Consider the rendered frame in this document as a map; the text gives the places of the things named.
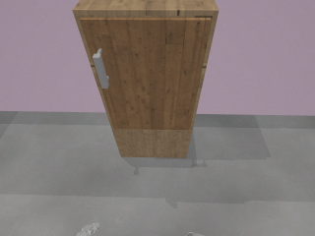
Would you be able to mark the cupboard door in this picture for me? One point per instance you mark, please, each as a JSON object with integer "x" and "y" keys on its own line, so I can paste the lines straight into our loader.
{"x": 154, "y": 67}

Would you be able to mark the left robot hand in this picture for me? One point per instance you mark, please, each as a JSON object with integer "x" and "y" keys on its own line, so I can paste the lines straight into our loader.
{"x": 89, "y": 230}

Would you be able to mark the handle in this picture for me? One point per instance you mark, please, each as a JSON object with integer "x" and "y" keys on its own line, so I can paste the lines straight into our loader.
{"x": 99, "y": 66}

